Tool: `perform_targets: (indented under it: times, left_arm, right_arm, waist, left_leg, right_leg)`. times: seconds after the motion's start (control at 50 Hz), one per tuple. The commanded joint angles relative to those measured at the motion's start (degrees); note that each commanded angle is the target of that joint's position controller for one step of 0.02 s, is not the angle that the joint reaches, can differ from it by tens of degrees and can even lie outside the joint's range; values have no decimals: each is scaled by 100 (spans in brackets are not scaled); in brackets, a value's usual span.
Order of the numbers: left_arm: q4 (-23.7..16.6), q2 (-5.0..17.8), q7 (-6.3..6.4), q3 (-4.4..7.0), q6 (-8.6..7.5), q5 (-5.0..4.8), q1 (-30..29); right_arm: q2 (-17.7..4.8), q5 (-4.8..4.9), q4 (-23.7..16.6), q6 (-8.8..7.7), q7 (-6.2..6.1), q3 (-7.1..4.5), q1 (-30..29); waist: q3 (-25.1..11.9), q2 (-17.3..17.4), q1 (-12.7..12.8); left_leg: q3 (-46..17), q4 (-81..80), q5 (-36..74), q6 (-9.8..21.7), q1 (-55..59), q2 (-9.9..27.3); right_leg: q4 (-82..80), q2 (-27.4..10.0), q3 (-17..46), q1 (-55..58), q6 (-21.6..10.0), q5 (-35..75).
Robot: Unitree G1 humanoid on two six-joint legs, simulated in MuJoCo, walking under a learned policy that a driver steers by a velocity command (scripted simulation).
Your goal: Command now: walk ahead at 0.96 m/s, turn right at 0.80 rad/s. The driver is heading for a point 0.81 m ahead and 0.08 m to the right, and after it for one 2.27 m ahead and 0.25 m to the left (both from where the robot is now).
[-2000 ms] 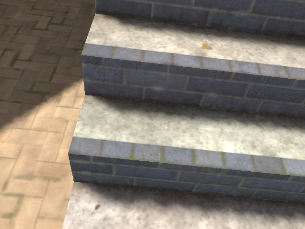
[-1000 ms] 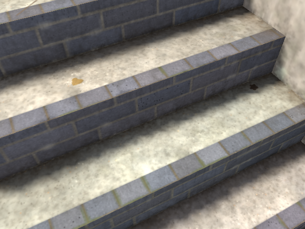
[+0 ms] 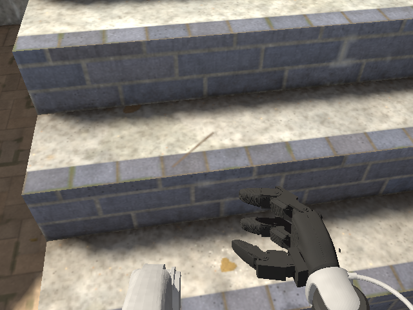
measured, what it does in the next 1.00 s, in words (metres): climbs: left foot 0.19 m higher, then right foot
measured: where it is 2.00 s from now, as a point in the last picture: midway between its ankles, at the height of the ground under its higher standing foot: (353, 155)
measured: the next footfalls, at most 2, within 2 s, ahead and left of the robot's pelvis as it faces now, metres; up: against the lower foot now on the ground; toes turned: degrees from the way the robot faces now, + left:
left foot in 0.10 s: +0.23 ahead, +0.13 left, +0.19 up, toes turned -1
right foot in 0.48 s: +0.30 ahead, -0.18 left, +0.19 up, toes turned -25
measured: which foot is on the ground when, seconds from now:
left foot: up 0.00-0.08, down 0.10-0.46, up 0.48-0.86, down 0.88-1.00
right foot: down 0.00-0.12, up 0.14-0.46, down 0.48-0.72, up 0.74-1.00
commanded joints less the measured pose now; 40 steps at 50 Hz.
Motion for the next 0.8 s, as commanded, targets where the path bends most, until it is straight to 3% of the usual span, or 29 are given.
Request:
perform_targets:
  times: [0.02,0.06,0.08,0.1,0.14,0.16,0.18,0.22,0.26,0.28,0.3,0.32,0.38,0.42,0.44,0.46,0.48,0.5,0.52,0.54,0.56,0.62,0.64,0.68,0.7,0.72,0.74,0.76,0.8]
  left_arm:
    - [-697,358,312,91,-34,-328,-395]
    - [-1127,1358,371,372,-265,-296,-471]
    - [-1487,2113,295,661,-405,-226,-928]
    - [-1640,2022,78,754,-556,-234,-1585]
    - [-2445,714,-177,642,-748,-67,-2206]
    - [-2804,301,-238,448,-774,265,-2491]
    - [-3436,61,-219,40,-588,193,-3027]
    - [-3975,-480,-58,-180,-564,-92,-3184]
    - [-4136,-390,20,-212,-289,-473,-2766]
    - [-3724,-383,-16,-126,59,-195,-2396]
    - [-4482,57,165,-47,276,-554,-3255]
    - [-4432,174,270,20,436,-592,-3402]
    - [-4023,664,190,171,652,-500,-2825]
    - [-3152,1556,-168,327,581,-411,-1466]
    - [-3176,1331,-171,321,504,-714,-1986]
    - [-3181,1326,-179,376,481,-421,-1707]
    - [-2480,1045,-147,408,161,121,-784]
    - [-1986,1240,-164,415,113,318,-799]
    - [-1903,2106,-62,600,-2,618,307]
    - [-1292,1975,20,656,-4,843,1401]
    - [-1096,1666,34,581,-12,872,1325]
    - [-1800,1433,-154,346,-322,421,-2685]
    - [-2093,1668,-121,337,-527,202,-4120]
    - [-2147,2630,-14,533,-847,-408,-4263]
    - [-2124,2642,58,699,-834,-741,-3836]
    - [-2452,2408,30,694,-705,-831,-3709]
    - [-2824,2012,-64,640,-529,-565,-3417]
    - [-2642,1497,-287,469,-398,242,-2138]
    - [-2961,322,-284,2,-367,558,-2376]
  right_arm:
    - [-224,183,-592,-15,-14,-22,-908]
    - [-855,396,-138,41,-87,-392,922]
    - [-1511,423,105,134,-64,-686,2001]
    - [-1991,401,465,93,-81,-958,2763]
    - [-2412,135,963,206,-319,-1273,2249]
    - [-1864,203,1065,174,-286,-1145,1724]
    - [-912,388,1741,-10,-334,-613,1123]
    - [-280,158,2850,-96,-80,-510,1720]
    - [-465,434,3279,16,164,-563,2000]
    - [-1193,0,2909,-82,-46,-944,1480]
    - [-976,435,3139,14,202,-652,990]
    - [-1092,417,3083,33,283,-574,891]
    - [-2108,618,2727,221,12,-761,1068]
    - [-3149,1067,2062,422,-269,-1127,1724]
    - [-3131,1166,1935,383,-213,-1185,1986]
    - [-3135,1293,1688,308,-232,-1177,1375]
    - [-2375,377,1432,175,-221,-1221,1503]
    - [-1684,-61,1179,120,-254,-1100,1742]
    - [-1146,305,402,-121,-291,-908,812]
    - [-986,451,-103,-319,-299,-782,-653]
    - [-675,445,-340,-309,-320,-628,-551]
    - [-1017,177,-540,-95,-182,-456,702]
    - [-1392,-21,-529,111,-168,-553,1069]
    - [-1924,96,288,467,-359,-781,3132]
    - [-2187,289,508,389,-454,-910,3079]
    - [-2649,465,1069,253,-395,-1067,3762]
    - [-2780,701,1378,182,-453,-1253,3655]
    - [-2523,631,1376,258,-493,-1295,2493]
    - [-1943,390,1649,355,-255,-1260,2171]
  waist:
    - [529,626,-161]
    - [-1644,-96,-1082]
    - [-2497,-334,-1741]
    - [-2832,-54,-2228]
    - [-1854,2319,-1451]
    - [-985,1310,-990]
    - [490,841,-716]
    - [635,233,-386]
    - [838,160,63]
    - [667,56,697]
    - [1526,170,614]
    - [1221,382,593]
    - [357,239,634]
    - [-718,-273,920]
    - [-986,-626,533]
    - [-982,-1392,1085]
    - [-699,-1826,1047]
    - [113,-1326,-19]
    - [-987,-1511,616]
    - [-1241,-715,1238]
    - [-1187,-56,816]
    - [363,-24,-1617]
    - [630,1,-2257]
    - [-326,-580,-2895]
    - [-1057,-93,-2837]
    - [-1702,1363,-2824]
    - [-1846,2670,-2189]
    - [-2361,3962,-659]
    - [-1745,1441,-283]
  left_leg:
    - [1222,-3560,252,-81,4936,-184]
    - [657,-4331,-1055,145,7285,-579]
    - [223,-5450,-1771,116,7524,-666]
    - [-207,-6610,-1887,130,8213,-595]
    - [-5702,-9967,-3033,1263,8173,1882]
    - [-5534,-10084,-3616,1263,7718,1969]
    - [-4522,-9698,-726,868,6886,1987]
    - [-2398,-9184,1094,593,6927,1727]
    - [-762,-9873,1606,-146,6890,1396]
    - [85,-11070,740,-414,5914,1512]
    - [774,-10931,1965,-546,5048,1095]
    - [1128,-11263,2804,-385,5017,1094]
    - [1893,-10879,5601,-214,6231,479]
    - [2262,-8844,8054,-656,7193,-356]
    - [1696,-7377,7200,-268,7466,327]
    - [1648,-4890,5012,-304,7060,-11]
    - [1218,-2984,8,-183,6407,-562]
    - [570,-358,-1425,-68,3425,-847]
    - [-737,1944,-2690,-108,613,-1453]
    - [-1072,3440,-2430,42,-1587,-1807]
    - [-1229,3966,-2092,177,-2004,-1591]
    - [-587,-45,-2153,-14,1251,-725]
    - [33,-1858,-1442,12,4341,-759]
    - [278,-3587,-1350,-218,6934,-1063]
    - [-235,-4531,-931,-84,6889,-1213]
    - [264,-6639,581,57,7790,-1616]
    - [-1503,-8733,800,1010,9058,-772]
    - [-3281,-9423,-165,1407,9667,-433]
    - [-2542,-7798,696,1208,8678,-453]
  right_leg:
    - [-2826,-1010,892,-3695,-637,3543]
    - [-290,-1269,881,-2201,-538,10129]
    - [1203,-1509,1213,-1091,-613,11151]
    - [2702,-1238,1227,-896,-661,11009]
    - [7904,-90,470,-4413,113,2240]
    - [9245,-524,230,-5200,-30,2201]
    - [10433,-271,149,-5714,225,1546]
    - [11447,-455,294,-6585,-9,1352]
    - [10776,-881,289,-6621,-27,1453]
    - [9066,-1119,696,-5713,-181,589]
    - [8979,-1203,-28,-5188,-53,1204]
    - [9388,-984,-525,-4699,7,1201]
    - [7669,-773,-1193,-3406,-93,746]
    - [3315,-105,-2344,-824,5,1607]
    - [1382,-204,-1989,-44,248,1516]
    - [-926,-431,-1643,839,-13,2919]
    - [-2515,-883,-1568,1326,-311,5028]
    - [-869,-1352,-772,2441,-329,6039]
    - [2083,-2458,57,4975,-594,11143]
    - [1707,-2865,490,6049,-577,10676]
    - [1332,-3104,535,5634,-427,8865]
    - [-1812,-2903,-1263,-249,307,5062]
    - [-2783,-2553,-2239,-3041,522,6891]
    - [-1398,-2517,-2354,-2625,112,12438]
    - [533,-2530,-1734,-914,96,14810]
    - [3139,-1491,-1955,-689,549,13425]
    - [6656,-476,-1431,-2727,775,7708]
    - [8696,69,-172,-4380,574,1873]
    - [9963,-311,229,-5174,387,1375]
Velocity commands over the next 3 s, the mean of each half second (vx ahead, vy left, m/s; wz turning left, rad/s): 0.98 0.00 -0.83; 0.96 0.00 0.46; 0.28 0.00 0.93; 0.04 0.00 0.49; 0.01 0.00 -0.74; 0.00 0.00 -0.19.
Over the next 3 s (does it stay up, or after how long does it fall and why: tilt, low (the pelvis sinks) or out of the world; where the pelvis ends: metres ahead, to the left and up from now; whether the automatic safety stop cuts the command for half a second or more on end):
stays up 0.65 -0.18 0.53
